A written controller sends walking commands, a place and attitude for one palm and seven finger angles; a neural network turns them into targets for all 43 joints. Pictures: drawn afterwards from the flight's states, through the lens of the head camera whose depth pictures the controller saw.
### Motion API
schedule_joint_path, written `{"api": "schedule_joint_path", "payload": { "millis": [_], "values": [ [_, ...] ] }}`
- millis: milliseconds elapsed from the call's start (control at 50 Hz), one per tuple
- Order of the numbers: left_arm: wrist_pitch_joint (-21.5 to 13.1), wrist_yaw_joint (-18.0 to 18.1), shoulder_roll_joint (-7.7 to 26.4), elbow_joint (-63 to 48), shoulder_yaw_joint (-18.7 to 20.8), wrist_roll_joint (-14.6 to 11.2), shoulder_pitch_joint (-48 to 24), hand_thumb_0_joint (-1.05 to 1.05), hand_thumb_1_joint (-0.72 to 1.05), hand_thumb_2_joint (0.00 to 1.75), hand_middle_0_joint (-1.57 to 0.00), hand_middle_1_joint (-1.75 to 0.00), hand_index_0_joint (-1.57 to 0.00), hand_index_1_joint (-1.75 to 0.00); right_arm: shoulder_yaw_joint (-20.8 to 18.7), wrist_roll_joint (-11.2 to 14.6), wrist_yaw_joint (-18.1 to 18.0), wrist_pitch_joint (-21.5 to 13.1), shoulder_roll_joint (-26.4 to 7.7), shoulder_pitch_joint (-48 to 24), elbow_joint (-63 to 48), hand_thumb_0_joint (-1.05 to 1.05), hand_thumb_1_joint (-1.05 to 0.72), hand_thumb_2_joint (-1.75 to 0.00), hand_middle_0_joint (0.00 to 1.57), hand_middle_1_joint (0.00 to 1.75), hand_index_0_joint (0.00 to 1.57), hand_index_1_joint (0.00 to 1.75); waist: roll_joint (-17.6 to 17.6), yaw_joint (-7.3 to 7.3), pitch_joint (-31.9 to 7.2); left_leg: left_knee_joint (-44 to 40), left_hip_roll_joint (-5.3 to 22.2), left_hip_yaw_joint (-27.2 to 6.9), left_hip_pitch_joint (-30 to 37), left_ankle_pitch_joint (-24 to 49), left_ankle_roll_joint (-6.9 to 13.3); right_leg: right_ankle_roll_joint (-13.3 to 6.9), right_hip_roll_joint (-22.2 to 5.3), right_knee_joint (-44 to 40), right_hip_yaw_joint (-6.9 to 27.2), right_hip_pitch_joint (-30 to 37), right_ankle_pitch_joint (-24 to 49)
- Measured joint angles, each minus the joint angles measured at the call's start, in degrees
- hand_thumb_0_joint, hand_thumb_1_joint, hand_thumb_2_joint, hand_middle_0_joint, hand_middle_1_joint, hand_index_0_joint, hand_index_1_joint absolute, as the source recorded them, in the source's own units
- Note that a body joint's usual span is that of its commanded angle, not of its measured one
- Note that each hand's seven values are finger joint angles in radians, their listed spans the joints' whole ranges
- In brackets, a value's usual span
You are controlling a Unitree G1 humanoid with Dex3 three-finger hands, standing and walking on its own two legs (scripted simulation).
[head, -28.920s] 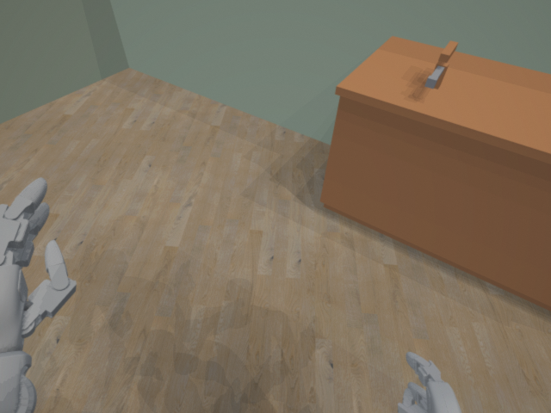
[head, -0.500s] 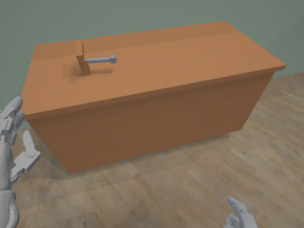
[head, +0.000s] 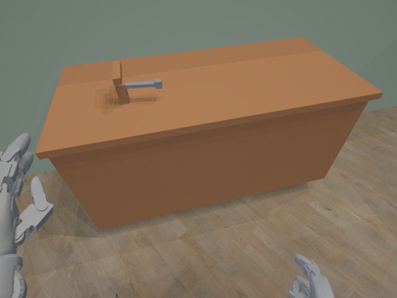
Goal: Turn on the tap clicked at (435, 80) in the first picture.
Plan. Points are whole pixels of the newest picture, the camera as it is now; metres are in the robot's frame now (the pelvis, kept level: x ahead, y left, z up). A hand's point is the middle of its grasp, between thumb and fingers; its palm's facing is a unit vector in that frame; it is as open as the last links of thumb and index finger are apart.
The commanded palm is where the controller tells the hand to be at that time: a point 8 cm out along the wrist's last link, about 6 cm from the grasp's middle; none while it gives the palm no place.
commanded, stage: stand and check the lever's angle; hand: left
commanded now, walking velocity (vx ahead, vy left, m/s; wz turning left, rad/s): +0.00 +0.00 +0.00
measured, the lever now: (158, 83) +0.84 +0.19 +0.00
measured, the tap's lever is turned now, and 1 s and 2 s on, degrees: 81 81 81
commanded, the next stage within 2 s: stand and wait in 0.16 s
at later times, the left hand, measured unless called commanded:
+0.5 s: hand (30, 197) +0.23 +0.27 +0.16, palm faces +0.40 -0.84 -0.37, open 7.4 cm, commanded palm +0.17 +0.31 +0.18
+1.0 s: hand (29, 201) +0.23 +0.28 +0.16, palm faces +0.41 -0.83 -0.37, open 7.4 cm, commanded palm +0.17 +0.31 +0.18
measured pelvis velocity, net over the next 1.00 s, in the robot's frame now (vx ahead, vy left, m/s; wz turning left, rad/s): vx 0.01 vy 0.04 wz -0.01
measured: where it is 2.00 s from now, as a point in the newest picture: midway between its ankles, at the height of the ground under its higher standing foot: outside the picture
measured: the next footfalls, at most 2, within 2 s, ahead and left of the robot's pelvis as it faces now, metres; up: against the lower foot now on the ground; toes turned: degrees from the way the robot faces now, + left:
none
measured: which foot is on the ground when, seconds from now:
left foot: down 0.00-1.00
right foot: down 0.00-1.00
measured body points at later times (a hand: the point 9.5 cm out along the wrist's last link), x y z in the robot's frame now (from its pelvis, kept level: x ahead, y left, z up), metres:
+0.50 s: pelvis +0.01 +0.03 +0.01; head +0.02 +0.03 +0.46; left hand +0.20 +0.32 +0.19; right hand +0.18 -0.20 -0.07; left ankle -0.01 +0.12 -0.74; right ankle +0.04 -0.07 -0.73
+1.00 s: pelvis +0.01 +0.04 +0.01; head +0.02 +0.03 +0.46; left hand +0.20 +0.32 +0.18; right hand +0.18 -0.20 -0.08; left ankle -0.01 +0.12 -0.73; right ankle +0.04 -0.07 -0.73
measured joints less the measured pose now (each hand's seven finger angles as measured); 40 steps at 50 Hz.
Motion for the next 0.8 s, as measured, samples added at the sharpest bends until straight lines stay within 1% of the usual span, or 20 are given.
{"api": "schedule_joint_path", "payload": {
  "millis": [40, 100, 160, 200, 300, 400, 480, 560, 700, 800],
  "values": [
    [-0.06, 0.02, 0.66, -0.13, 0.66, -0.05, 1.08, 0.02, 0.89, 0.9, -0.21, -0.3, -0.21, -0.3, 0.14, 0.0, -0.16, -0.08, 0.07, -0.35, -1.07, 0.02, -0.9, -0.89, 0.21, 0.3, 0.2, 0.3, 0.03, 0.28, -0.16, -1.15, 0.09, 0.26, 0.4, 0.36, 0.14, 0.2, 0.15, -1.43, 0.28, 0.45, 0.72],
    [0.15, 0.21, 0.9, 0.51, 1.15, -0.13, 0.81, 0.02, 0.89, 0.9, -0.21, -0.3, -0.21, -0.3, 0.14, 0.07, -0.29, -0.17, -0.27, -0.8, -1.79, 0.02, -0.9, -0.89, 0.21, 0.3, 0.2, 0.3, 0.1, 1.1, 0.04, -1.96, 0.21, 0.39, 0.61, 0.69, 0.37, 0.45, 0.32, -3.13, 0.44, 1.05, 1.59],
    [0.76, 0.46, 0.07, 1.48, 0.84, -0.21, -0.52, 0.02, 0.89, 0.9, -0.21, -0.3, -0.21, -0.3, 0.07, 0.15, -0.38, -0.04, -0.85, -1.2, -1.86, 0.02, -0.9, -0.89, 0.21, 0.3, 0.2, 0.3, 0.0, 1.87, 0.51, -2.54, 0.12, 0.49, 0.92, 0.88, 0.64, 0.75, 0.26, -4.26, 0.58, 1.6, 2.14],
    [1.37, 0.58, -0.66, 1.77, 0.31, -0.24, -1.19, 0.02, 0.89, 0.9, -0.21, -0.3, -0.21, -0.3, 0.01, 0.14, -0.42, 0.15, -1.13, -1.37, -1.86, 0.02, -0.9, -0.89, 0.21, 0.3, 0.2, 0.3, -0.16, 2.1, 0.8, -2.9, -0.02, 0.58, 1.16, 0.98, 0.85, 0.99, 0.15, -4.8, 0.7, 1.91, 2.36],
    [2.22, 0.7, -1.15, 0.72, -0.8, -0.26, -1.49, 0.02, 0.89, 0.9, -0.21, -0.3, -0.2, -0.3, 0.0, 0.07, -0.63, 0.59, -1.03, -1.5, -2.17, 0.02, -0.9, -0.89, 0.21, 0.3, 0.2, 0.3, -0.93, 1.68, 1.46, -3.56, -0.46, 0.86, 1.73, 1.1, 1.37, 1.58, -0.26, -5.45, 1.03, 2.45, 2.58],
    [1.76, 0.76, 0.34, -1.32, -0.16, -0.36, -0.72, 0.02, 0.89, 0.9, -0.21, -0.3, -0.21, -0.3, 0.18, -0.01, -0.74, 0.98, -0.42, -1.17, -2.76, 0.02, -0.9, -0.89, 0.21, 0.3, 0.2, 0.3, -1.6, 0.85, 1.76, -3.91, -0.92, 1.17, 1.84, 1.14, 1.83, 2.11, -0.68, -5.54, 1.37, 2.4, 2.58],
    [1.08, 0.81, 1.34, -2.22, 0.93, -0.49, 0.07, 0.02, 0.89, 0.9, -0.21, -0.3, -0.21, -0.3, 0.35, 0.01, -0.73, 1.26, -0.01, -0.65, -2.85, 0.02, -0.9, -0.89, 0.21, 0.3, 0.2, 0.3, -1.7, 0.53, 1.63, -4.12, -1.32, 1.44, 1.8, 1.17, 2.17, 2.52, -1.06, -5.29, 1.67, 2.11, 2.44],
    [0.84, 0.79, 1.11, -1.65, 1.13, -0.52, 0.56, 0.02, 0.89, 0.9, -0.21, -0.3, -0.21, -0.3, 0.48, 0.03, -0.74, 1.49, 0.04, -0.19, -2.51, 0.02, -0.9, -0.89, 0.21, 0.3, 0.2, 0.3, -1.17, 0.6, 1.32, -4.11, -1.59, 1.62, 1.61, 1.1, 2.49, 2.86, -1.32, -5.2, 1.87, 1.87, 2.38],
    [1.42, 0.7, -0.17, -0.05, 0.22, -0.4, 0.04, 0.02, 0.89, 0.9, -0.21, -0.3, -0.21, -0.3, 0.58, -0.07, -0.93, 1.65, -0.01, 0.0, -1.65, 0.02, -0.9, -0.89, 0.21, 0.3, 0.2, 0.3, -0.57, 1.07, 1.41, -4.01, -1.9, 1.71, 1.42, 1.08, 2.82, 3.18, -1.63, -5.06, 1.97, 1.67, 2.36],
    [1.28, 0.77, -0.22, -0.42, 0.14, -0.36, -0.47, 0.02, 0.89, 0.9, -0.21, -0.3, -0.21, -0.3, 0.56, -0.18, -1.0, 1.52, -0.05, -0.4, -1.63, 0.02, -0.9, -0.89, 0.21, 0.3, 0.2, 0.3, -0.5, 1.13, 1.69, -3.95, -1.97, 1.63, 1.34, 1.15, 2.84, 3.2, -1.7, -4.99, 1.9, 1.62, 2.38]
  ]
}}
